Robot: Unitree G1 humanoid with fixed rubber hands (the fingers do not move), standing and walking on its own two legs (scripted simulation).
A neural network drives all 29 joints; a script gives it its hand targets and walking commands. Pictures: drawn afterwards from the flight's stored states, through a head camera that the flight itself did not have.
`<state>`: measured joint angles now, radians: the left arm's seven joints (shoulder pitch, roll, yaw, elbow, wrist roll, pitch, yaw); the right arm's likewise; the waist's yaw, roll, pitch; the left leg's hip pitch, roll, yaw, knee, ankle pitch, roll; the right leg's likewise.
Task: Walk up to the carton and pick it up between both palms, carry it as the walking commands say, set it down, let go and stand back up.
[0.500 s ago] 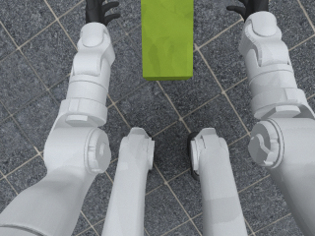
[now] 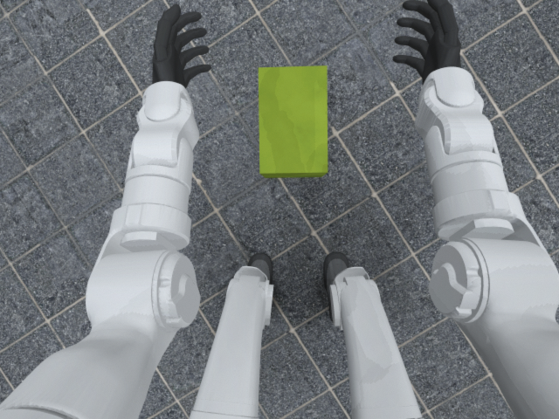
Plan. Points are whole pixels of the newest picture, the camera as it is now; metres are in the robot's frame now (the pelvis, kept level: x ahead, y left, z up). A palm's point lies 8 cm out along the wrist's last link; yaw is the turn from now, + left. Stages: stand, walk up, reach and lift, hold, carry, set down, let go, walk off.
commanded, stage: set down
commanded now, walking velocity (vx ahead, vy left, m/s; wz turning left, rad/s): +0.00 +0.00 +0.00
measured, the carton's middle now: (292, 127) +0.55 +0.02 -0.56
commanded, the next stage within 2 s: let go in 0.16 s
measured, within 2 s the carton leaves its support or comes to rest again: neither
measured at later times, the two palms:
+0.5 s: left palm (137, 126) +0.44 +0.19 -0.05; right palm (465, 118) +0.45 -0.16 -0.06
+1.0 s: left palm (6, 327) +0.27 +0.24 +0.06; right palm out of the picture +0.28 -0.22 +0.06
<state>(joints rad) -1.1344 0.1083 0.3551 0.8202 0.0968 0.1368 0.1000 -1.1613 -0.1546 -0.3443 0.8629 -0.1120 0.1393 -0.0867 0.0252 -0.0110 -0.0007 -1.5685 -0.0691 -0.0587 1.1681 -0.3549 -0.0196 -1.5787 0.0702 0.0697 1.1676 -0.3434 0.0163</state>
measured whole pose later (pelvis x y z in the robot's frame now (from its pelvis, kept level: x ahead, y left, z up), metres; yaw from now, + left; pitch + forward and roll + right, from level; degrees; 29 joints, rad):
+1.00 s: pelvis +0.08 +0.01 +0.14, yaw +0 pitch +7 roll +0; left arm 0.14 0.18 0.07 0.47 0.01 0.01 -0.05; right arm 0.11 -0.18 -0.08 0.50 -0.03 0.01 0.05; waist 0.01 0.01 0.04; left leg -0.35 -0.05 -0.09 0.47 -0.24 0.01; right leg -0.35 0.04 0.08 0.44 -0.22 0.00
